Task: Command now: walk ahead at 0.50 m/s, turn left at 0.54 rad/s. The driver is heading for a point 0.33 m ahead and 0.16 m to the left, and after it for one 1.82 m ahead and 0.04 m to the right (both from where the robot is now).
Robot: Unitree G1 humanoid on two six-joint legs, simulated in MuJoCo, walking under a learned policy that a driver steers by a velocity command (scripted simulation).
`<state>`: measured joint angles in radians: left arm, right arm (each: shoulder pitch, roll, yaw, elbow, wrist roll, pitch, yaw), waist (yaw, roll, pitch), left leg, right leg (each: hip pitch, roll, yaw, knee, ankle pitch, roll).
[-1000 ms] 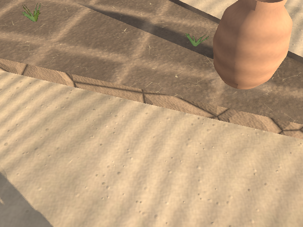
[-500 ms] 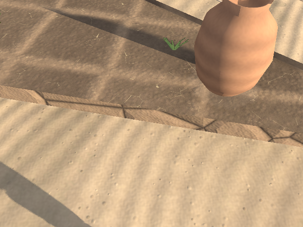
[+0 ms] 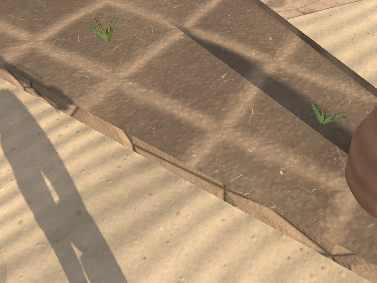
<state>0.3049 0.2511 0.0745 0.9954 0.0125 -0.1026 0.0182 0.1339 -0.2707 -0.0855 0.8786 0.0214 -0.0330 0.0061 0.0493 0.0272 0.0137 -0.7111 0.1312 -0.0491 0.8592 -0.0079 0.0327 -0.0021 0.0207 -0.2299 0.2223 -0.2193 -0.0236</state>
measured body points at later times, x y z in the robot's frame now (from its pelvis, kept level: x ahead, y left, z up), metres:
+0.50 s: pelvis +0.29 +0.08 +0.00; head +0.31 +0.11 +0.45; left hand +0.40 +0.39 -0.10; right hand +0.42 -0.17 -0.11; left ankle +0.24 +0.14 -0.74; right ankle +0.50 -0.06 -0.68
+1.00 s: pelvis +0.58 +0.09 +0.00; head +0.62 +0.08 +0.45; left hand +0.58 +0.38 -0.12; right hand +0.75 -0.14 -0.12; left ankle +0.66 +0.27 -0.68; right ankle +0.57 +0.03 -0.74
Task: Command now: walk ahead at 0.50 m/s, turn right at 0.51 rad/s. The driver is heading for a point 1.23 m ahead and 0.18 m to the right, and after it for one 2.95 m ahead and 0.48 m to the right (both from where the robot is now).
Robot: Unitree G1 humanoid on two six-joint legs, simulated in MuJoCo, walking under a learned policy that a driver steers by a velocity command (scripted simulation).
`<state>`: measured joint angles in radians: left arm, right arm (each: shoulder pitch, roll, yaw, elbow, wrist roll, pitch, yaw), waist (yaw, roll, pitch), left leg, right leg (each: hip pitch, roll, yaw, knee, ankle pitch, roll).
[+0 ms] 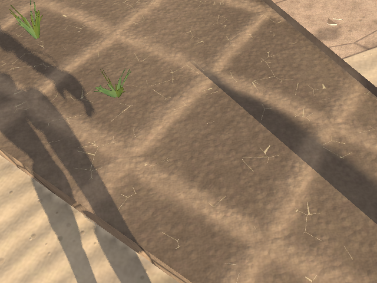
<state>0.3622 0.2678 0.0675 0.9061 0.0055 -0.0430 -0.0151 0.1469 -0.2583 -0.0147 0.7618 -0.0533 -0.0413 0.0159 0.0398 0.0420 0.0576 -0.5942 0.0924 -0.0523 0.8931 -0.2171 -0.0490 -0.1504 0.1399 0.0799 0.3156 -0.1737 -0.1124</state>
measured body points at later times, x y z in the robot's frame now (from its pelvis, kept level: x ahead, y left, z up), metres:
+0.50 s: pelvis +0.23 +0.02 +0.00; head +0.25 +0.03 +0.45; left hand +0.48 +0.19 -0.10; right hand +0.14 -0.22 -0.13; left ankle +0.21 +0.13 -0.75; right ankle +0.21 -0.11 -0.48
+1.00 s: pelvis +0.48 -0.14 +0.11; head +0.48 -0.16 +0.56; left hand +0.56 +0.09 -0.03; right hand +0.57 -0.42 +0.00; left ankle +0.65 -0.01 -0.51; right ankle +0.43 -0.16 -0.64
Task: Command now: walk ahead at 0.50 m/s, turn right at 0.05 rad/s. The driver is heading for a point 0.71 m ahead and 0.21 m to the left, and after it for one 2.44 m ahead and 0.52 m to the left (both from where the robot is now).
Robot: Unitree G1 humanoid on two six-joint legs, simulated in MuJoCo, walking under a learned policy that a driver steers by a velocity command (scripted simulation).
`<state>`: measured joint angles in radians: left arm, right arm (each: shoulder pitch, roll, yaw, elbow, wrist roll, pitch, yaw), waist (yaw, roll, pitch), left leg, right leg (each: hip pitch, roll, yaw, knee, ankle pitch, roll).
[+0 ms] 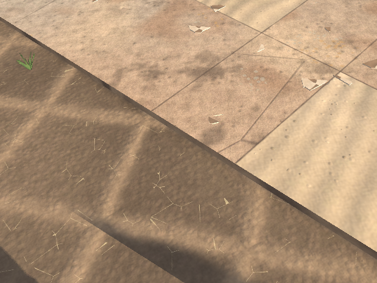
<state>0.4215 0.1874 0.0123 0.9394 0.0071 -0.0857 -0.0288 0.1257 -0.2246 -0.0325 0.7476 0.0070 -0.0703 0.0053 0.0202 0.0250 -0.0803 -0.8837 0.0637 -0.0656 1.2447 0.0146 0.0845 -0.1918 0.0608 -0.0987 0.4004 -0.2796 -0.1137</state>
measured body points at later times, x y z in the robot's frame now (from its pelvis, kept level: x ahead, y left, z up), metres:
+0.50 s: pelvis +0.30 +0.02 +0.00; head +0.33 +0.02 +0.45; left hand +0.41 +0.31 -0.09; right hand +0.43 -0.23 -0.13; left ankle +0.31 +0.09 -0.74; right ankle +0.33 -0.14 -0.65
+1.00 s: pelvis +0.58 +0.02 +0.00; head +0.61 +0.03 +0.45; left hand +0.49 +0.29 -0.11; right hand +0.87 -0.13 -0.09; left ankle +0.59 +0.19 -0.66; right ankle +0.61 -0.09 -0.74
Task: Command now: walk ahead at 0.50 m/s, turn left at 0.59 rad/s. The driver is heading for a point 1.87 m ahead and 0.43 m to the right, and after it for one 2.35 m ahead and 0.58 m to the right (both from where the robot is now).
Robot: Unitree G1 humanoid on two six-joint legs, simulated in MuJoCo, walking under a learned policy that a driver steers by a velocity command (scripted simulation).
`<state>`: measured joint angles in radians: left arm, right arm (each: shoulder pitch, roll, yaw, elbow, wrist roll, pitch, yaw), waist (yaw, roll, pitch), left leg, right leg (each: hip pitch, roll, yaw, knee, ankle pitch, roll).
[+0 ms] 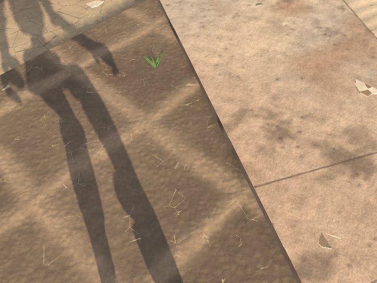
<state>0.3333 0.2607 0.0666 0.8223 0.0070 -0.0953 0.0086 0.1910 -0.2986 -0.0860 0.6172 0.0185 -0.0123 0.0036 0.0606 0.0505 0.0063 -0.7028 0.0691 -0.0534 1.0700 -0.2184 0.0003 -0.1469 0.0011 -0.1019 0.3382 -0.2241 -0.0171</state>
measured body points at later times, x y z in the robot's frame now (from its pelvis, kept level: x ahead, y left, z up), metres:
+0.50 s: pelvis +0.27 +0.08 +0.00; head +0.29 +0.09 +0.45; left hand +0.39 +0.36 -0.12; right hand +0.35 -0.19 -0.11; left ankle +0.24 +0.16 -0.74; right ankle +0.36 -0.09 -0.66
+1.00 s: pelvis +0.55 +0.01 +0.00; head +0.58 -0.01 +0.45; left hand +0.70 +0.26 -0.11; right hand +0.66 -0.30 -0.09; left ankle +0.65 +0.17 -0.67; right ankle +0.54 -0.06 -0.74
